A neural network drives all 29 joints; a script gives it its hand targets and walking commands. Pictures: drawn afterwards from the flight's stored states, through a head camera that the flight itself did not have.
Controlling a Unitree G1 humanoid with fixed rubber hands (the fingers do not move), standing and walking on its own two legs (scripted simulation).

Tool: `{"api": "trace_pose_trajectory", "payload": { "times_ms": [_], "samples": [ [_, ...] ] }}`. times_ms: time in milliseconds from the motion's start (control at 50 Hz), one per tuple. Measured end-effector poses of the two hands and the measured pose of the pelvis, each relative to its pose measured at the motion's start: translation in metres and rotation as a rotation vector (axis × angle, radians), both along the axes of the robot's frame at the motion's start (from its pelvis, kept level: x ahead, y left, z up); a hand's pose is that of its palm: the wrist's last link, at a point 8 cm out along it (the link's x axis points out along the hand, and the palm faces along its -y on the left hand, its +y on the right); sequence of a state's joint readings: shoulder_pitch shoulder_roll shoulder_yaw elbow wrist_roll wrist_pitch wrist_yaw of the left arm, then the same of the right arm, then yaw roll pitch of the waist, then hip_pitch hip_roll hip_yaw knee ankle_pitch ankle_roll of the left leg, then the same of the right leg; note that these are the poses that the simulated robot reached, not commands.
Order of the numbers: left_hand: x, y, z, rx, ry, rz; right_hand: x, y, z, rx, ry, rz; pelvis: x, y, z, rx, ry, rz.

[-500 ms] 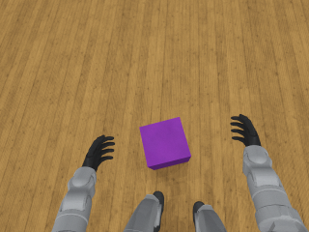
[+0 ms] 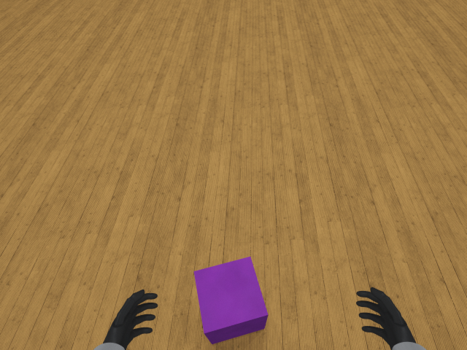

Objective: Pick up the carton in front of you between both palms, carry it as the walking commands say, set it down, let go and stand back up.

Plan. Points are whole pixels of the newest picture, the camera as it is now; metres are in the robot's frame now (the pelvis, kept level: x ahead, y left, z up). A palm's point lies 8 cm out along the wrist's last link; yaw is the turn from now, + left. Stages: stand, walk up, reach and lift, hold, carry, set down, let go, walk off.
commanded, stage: let go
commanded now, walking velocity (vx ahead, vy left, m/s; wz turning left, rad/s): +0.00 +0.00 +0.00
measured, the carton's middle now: (230, 301) +0.36 +0.08 -0.65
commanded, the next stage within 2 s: stand in 0.46 s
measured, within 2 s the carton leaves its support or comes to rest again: neither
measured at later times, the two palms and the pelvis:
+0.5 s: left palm out of the picture +0.14 +0.25 -0.07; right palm out of the picture +0.13 -0.23 -0.07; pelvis -0.03 +0.01 +0.00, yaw +0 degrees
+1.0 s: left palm out of the picture +0.14 +0.31 -0.11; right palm out of the picture +0.11 -0.27 -0.08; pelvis +0.00 +0.03 +0.00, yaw -1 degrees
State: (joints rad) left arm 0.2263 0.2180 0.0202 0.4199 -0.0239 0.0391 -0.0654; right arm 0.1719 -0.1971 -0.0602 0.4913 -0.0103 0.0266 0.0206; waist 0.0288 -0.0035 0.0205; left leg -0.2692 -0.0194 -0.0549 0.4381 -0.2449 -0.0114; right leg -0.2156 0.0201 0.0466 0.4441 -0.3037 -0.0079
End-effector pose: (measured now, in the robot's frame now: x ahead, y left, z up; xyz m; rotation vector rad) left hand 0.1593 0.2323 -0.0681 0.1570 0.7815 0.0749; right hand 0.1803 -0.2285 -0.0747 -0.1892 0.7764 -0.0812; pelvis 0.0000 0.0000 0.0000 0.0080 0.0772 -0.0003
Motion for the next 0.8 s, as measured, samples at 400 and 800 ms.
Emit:
{"api": "trace_pose_trajectory", "payload": {
  "times_ms": [400, 800],
  "samples": [
    [-0.013, 0.008, 0.009, 0.066, 0.021, 0.009, -0.040, 0.002, 0.007, 0.008, -0.003, -0.013, -0.020, 0.004, -0.003, -0.006, -0.156, 0.004],
    [-0.035, 0.068, -0.038, 0.158, 0.148, 0.002, -0.075, -0.050, 0.002, -0.233, 0.162, -0.099, -0.009, 0.022, -0.006, -0.018, -0.078, -0.019]
  ]
}}
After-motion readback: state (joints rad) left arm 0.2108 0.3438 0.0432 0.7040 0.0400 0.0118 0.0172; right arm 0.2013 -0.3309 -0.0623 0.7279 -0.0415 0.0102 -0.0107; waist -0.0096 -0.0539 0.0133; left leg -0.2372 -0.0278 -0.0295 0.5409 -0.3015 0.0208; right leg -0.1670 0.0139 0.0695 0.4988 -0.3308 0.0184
